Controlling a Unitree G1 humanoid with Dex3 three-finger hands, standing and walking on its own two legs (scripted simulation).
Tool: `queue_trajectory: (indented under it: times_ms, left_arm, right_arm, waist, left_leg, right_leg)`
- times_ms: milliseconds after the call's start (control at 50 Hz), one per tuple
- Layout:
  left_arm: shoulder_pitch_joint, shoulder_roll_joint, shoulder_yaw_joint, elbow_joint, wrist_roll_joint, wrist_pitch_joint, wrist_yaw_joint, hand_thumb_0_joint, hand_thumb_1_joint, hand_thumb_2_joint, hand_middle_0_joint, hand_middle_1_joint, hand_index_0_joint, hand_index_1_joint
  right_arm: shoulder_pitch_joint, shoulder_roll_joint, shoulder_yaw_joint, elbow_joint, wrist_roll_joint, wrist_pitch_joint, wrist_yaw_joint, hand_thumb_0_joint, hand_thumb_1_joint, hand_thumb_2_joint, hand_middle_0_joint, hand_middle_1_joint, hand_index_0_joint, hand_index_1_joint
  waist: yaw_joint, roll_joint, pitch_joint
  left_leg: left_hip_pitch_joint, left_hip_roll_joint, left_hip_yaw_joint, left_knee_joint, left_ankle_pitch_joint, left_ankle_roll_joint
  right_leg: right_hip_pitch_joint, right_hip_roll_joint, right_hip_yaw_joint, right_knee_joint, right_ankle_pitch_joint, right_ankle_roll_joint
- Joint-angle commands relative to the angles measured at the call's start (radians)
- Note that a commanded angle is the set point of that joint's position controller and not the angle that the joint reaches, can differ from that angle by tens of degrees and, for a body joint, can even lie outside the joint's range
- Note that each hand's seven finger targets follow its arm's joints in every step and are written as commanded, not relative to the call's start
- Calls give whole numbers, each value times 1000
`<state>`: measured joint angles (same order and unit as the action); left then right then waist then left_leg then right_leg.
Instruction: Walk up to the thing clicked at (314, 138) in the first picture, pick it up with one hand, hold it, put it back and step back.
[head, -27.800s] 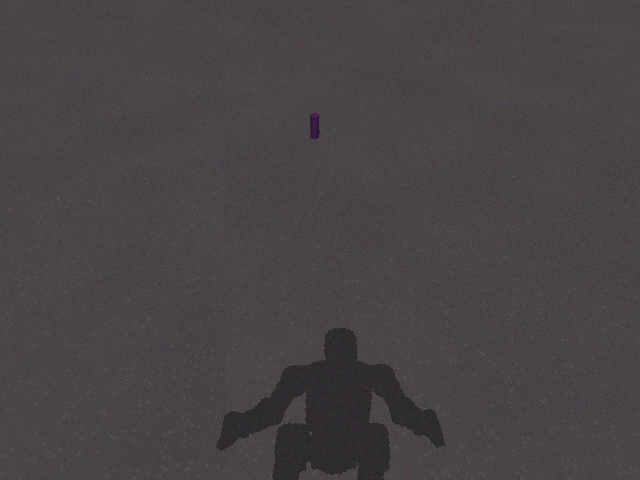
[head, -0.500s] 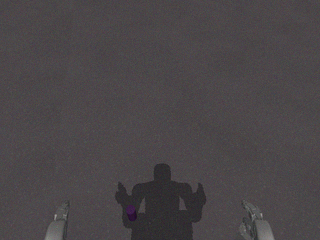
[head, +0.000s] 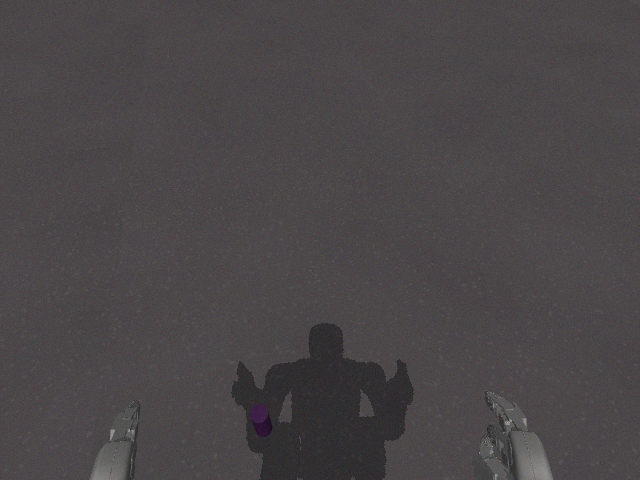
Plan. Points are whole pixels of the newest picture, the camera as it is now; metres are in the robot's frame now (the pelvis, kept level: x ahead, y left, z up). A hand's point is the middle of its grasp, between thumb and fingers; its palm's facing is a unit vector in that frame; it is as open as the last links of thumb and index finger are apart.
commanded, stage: home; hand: left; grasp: from the side
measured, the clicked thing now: (261, 421) +0.40 +0.15 -0.66
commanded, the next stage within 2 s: stand in 0.60 s
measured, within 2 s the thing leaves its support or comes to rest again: neither
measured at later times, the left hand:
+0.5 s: hand (163, 472) +0.17 +0.19 -0.06, palm faces +0.10 -0.95 -0.28, open 17.4 cm
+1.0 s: hand (163, 471) +0.17 +0.19 -0.06, palm faces +0.10 -0.95 -0.28, open 12.9 cm
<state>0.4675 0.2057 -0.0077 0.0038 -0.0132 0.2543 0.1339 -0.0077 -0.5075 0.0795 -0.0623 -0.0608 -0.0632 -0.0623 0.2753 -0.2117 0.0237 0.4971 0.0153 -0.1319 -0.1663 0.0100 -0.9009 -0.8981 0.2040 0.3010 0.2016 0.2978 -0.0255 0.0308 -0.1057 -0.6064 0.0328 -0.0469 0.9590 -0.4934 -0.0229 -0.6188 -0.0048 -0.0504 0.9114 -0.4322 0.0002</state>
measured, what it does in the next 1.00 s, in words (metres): stands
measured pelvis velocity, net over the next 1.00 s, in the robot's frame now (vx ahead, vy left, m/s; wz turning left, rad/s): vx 0.01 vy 0.01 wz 0.00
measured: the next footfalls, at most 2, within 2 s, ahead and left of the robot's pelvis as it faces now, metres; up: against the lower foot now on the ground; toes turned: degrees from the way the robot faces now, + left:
none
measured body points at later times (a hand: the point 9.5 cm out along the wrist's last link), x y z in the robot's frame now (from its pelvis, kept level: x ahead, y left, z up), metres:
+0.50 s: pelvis +0.01 +0.01 +0.00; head +0.03 +0.01 +0.45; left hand +0.17 +0.24 -0.04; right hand +0.16 -0.23 -0.07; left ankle -0.01 +0.13 -0.69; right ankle +0.02 -0.12 -0.69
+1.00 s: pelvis +0.01 +0.01 +0.00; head +0.03 +0.01 +0.45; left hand +0.17 +0.24 -0.04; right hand +0.17 -0.23 -0.07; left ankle -0.01 +0.13 -0.69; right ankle +0.02 -0.12 -0.69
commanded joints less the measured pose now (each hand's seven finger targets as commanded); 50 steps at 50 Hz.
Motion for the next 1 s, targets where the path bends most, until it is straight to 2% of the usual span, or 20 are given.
queue_trajectory:
  times_ms: [0,100,120,200,240,300,320,380,460,500,520,540,620,680,720,740,800,860,880,980]
  left_arm:
    - [-26,102,57,-197,8,-49,12,0,-551,58,-49,-58,-50,-57]
    - [-29,107,64,-198,8,-47,12,0,-549,58,-49,-59,-50,-57]
    - [-16,84,44,-170,8,-44,8,0,-554,56,-49,-58,-50,-56]
    - [-6,103,63,-200,7,-46,11,0,-561,51,-48,-57,-49,-55]
    - [1,97,55,-195,8,-43,10,0,-538,65,-50,-60,-51,-59]
    - [-30,98,54,-197,9,-46,12,0,-528,70,-51,-62,-52,-61]
    - [-17,92,55,-198,10,-49,11,0,-526,72,-51,-63,-53,-61]
    - [-16,103,58,-202,9,-46,12,0,-535,66,-51,-61,-51,-60]
    - [-31,93,51,-202,8,-48,10,0,-511,79,-53,-64,-53,-63]
    - [-13,103,61,-212,8,-45,11,0,-522,74,-52,-62,-52,-61]
    - [-1,96,58,-198,9,-45,10,0,-547,59,-49,-58,-50,-57]
    - [5,98,59,-209,9,-46,11,0,-530,70,-51,-62,-52,-60]
    - [-22,95,52,-197,9,-45,10,0,-511,80,-53,-64,-54,-63]
    - [-3,95,60,-212,11,-46,11,0,-535,66,-50,-60,-51,-59]
    - [-19,98,54,-212,8,-42,11,0,-375,226,-200,-220,-200,-219]
    - [-11,91,51,-197,10,-41,13,0,-295,306,-200,-300,-200,-299]
    - [-18,93,53,-199,8,-44,9,0,-55,546,-200,-300,-200,-301]
    - [-22,92,55,-195,11,-43,9,0,185,786,-200,-300,-200,-301]
    - [-18,99,60,-212,9,-43,10,0,265,866,-200,-300,-200,-301]
    - [-32,100,59,-210,8,-39,9,0,665,900,-200,-300,-200,-301]
  right_arm:
    - [-66,-115,-51,-151,-2,-55,-20,0,-899,-902,200,300,200,300]
    - [-66,-114,-52,-150,-4,-57,-22,0,-900,-901,200,300,200,300]
    - [-64,-111,-48,-142,-4,-57,-21,0,-900,-901,200,300,200,300]
    - [-60,-114,-53,-150,-4,-60,-23,0,-900,-901,200,300,200,300]
    - [-57,-109,-49,-146,-4,-58,-23,0,-899,-902,200,300,200,300]
    - [-63,-114,-51,-146,-5,-58,-18,0,-900,-901,200,300,200,300]
    - [-65,-112,-53,-151,-6,-58,-20,0,-900,-901,200,300,200,300]
    - [-59,-113,-53,-152,-4,-59,-22,0,-900,-901,200,300,200,300]
    - [-65,-115,-54,-149,-4,-60,-20,0,-900,-901,200,300,200,300]
    - [-58,-114,-54,-148,-6,-60,-21,0,-899,-901,200,300,200,300]
    - [-54,-112,-51,-145,-4,-60,-19,0,-899,-901,200,300,200,300]
    - [-56,-113,-55,-146,-7,-59,-19,0,-900,-901,200,300,200,300]
    - [-62,-114,-53,-147,-5,-59,-19,0,-900,-901,200,300,200,300]
    - [-50,-115,-57,-145,-7,-57,-19,0,-899,-901,200,300,200,300]
    - [-56,-120,-57,-145,-5,-58,-17,0,-900,-900,200,300,200,300]
    - [-57,-114,-54,-144,-7,-59,-18,0,-900,-900,200,300,200,300]
    - [-58,-116,-55,-146,-6,-58,-16,0,-900,-900,200,300,200,300]
    - [-57,-116,-56,-146,-8,-59,-18,0,-900,-900,200,300,200,300]
    - [-51,-116,-57,-147,-6,-59,-19,0,-900,-900,200,300,200,300]
    - [-58,-116,-54,-144,-7,-60,-20,0,-900,-900,200,300,200,300]
  waist:
    - [-3,-6,-102]
    - [0,-9,-90]
    - [-4,-4,-68]
    - [6,-7,-110]
    - [4,-2,-110]
    - [4,12,-72]
    - [4,5,-114]
    - [2,-5,-107]
    - [-3,-11,-92]
    - [7,-4,-114]
    - [6,-3,-89]
    - [8,5,-126]
    - [0,3,-89]
    - [6,14,-127]
    - [6,24,-98]
    - [3,12,-98]
    - [4,7,-76]
    - [-5,-18,-105]
    - [4,-6,-109]
    - [1,11,-89]
  left_leg:
    - [34,-35,38,-148,217,30]
    - [22,-37,41,-154,178,33]
    - [21,-34,37,-162,172,30]
    - [35,-35,38,-149,225,30]
    - [35,-35,37,-143,249,29]
    - [24,-31,29,-164,202,26]
    - [39,-29,29,-156,231,25]
    - [34,-34,35,-144,243,29]
    - [33,-32,32,-152,215,29]
    - [34,-33,33,-146,238,28]
    - [34,-31,31,-154,233,26]
    - [47,-29,27,-148,278,23]
    - [35,-29,27,-151,253,24]
    - [56,-25,27,-148,300,20]
    - [49,-25,22,-158,282,17]
    - [48,-26,23,-153,284,19]
    - [33,-29,30,-157,239,24]
    - [44,-28,29,-148,252,26]
    - [46,-30,32,-149,257,26]
    - [41,-28,29,-158,242,24]
  right_leg:
    - [114,16,-6,-148,186,-5]
    - [103,14,-4,-160,150,-4]
    - [92,17,-9,-156,142,-6]
    - [121,17,-11,-148,188,-6]
    - [120,17,-10,-143,215,-7]
    - [103,20,-17,-140,161,-10]
    - [122,21,-17,-137,186,-11]
    - [120,18,-12,-142,206,-6]
    - [111,18,-14,-147,179,-6]
    - [125,17,-12,-142,201,-8]
    - [114,19,-16,-137,191,-10]
    - [132,21,-20,-127,224,-12]
    - [112,20,-19,-132,205,-9]
    - [127,22,-20,-119,241,-14]
    - [110,23,-25,-119,219,-14]
    - [119,22,-25,-123,226,-12]
    - [104,20,-17,-136,195,-10]
    - [119,20,-18,-137,208,-8]
    - [121,19,-16,-137,216,-9]
    - [107,19,-17,-133,194,-11]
